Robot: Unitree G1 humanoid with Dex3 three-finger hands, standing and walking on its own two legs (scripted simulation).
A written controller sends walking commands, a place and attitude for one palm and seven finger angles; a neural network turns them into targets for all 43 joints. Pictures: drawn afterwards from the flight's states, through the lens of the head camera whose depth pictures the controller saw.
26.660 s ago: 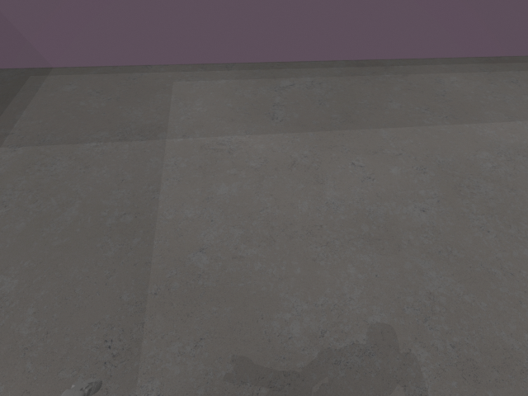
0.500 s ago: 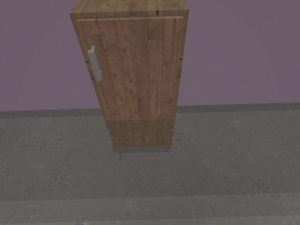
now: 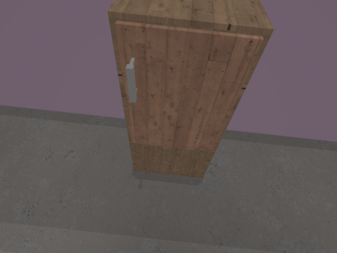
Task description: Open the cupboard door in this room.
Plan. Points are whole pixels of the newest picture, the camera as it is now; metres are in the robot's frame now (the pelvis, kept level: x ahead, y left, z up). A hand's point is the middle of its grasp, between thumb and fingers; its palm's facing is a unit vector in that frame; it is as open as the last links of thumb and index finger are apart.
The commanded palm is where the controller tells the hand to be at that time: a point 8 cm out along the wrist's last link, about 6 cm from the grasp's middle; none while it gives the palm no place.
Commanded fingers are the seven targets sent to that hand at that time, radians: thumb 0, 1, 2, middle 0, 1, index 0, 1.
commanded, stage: come to a stop and stand still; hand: left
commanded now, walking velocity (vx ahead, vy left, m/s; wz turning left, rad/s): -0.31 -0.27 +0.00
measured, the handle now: (132, 80) +0.60 +0.19 +0.03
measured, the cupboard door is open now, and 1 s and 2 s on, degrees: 0 0 0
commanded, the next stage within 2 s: look again from close up in 1.00 s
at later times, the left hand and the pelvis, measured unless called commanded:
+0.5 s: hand out of the picture +0.12 +0.15 -0.15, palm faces +0.01 -0.96 -0.28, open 7.4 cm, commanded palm none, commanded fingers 0.00 0.90 0.90 -0.20 -0.30 -0.20 -0.30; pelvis +0.03 -0.05 +0.00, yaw +0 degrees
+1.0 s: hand out of the picture -0.02 +0.17 -0.16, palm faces +0.07 -0.98 -0.18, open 7.4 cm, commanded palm none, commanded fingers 0.00 0.90 0.90 -0.20 -0.30 -0.20 -0.30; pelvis -0.01 -0.01 +0.02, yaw +1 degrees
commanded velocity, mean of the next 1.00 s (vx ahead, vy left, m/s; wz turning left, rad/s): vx -0.02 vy -0.01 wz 0.00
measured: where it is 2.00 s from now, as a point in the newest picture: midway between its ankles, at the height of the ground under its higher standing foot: outside the picture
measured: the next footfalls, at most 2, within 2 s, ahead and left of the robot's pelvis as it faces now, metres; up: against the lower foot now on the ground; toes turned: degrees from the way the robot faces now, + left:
right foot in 0.36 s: +0.11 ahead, -0.15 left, +0.00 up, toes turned -6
left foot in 0.78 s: -0.01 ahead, +0.10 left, +0.00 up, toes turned +2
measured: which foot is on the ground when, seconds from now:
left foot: down 0.00-0.36, up 0.38-0.76, down 0.78-1.00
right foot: up 0.00-0.34, down 0.36-0.80, up 0.82-1.00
